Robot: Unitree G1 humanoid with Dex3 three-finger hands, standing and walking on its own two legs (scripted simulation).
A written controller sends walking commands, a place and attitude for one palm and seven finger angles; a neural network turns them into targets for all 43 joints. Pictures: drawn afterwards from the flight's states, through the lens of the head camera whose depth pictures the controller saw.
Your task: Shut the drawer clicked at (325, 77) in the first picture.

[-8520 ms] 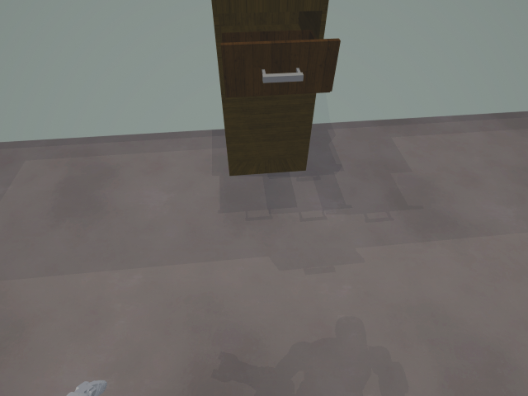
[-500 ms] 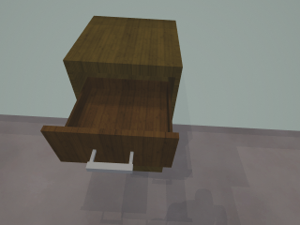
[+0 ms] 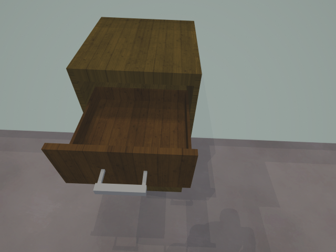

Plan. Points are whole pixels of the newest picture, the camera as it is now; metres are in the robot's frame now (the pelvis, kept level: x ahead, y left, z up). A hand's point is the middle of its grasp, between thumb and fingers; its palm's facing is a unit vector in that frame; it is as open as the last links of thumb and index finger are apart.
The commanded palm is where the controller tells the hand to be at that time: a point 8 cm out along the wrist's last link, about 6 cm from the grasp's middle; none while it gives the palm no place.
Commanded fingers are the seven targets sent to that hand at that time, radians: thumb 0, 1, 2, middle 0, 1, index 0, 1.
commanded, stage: raise the hand and make a fist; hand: left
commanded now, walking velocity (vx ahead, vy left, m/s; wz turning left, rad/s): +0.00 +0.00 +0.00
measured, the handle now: (122, 181) +0.30 +0.15 -0.03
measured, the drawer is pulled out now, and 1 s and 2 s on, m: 0.28 0.28 0.28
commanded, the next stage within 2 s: bring the fist close to the handle in 1.92 s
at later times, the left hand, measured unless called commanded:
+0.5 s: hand out of the picture +0.11 +0.13 -0.04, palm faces +0.08 -1.00 -0.05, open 5.8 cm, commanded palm +0.09 +0.19 -0.03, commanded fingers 0.00 0.90 0.90 -0.70 -0.84 -0.70 -0.84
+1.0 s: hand (108, 245) +0.14 +0.13 +0.02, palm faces +0.07 -1.00 -0.05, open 3.3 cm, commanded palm +0.09 +0.18 +0.02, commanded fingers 0.00 0.90 0.90 -1.20 -1.38 -1.20 -1.38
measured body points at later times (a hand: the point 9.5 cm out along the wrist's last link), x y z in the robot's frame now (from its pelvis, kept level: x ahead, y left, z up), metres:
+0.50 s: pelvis -0.02 -0.03 -0.08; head +0.01 -0.02 +0.37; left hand +0.10 +0.18 -0.03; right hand +0.24 -0.26 -0.10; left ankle -0.01 +0.09 -0.74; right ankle +0.00 -0.12 -0.74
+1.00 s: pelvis -0.01 -0.04 -0.07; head +0.03 -0.05 +0.38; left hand +0.13 +0.18 +0.02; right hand +0.16 -0.29 -0.15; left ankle -0.01 +0.09 -0.74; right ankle +0.00 -0.12 -0.74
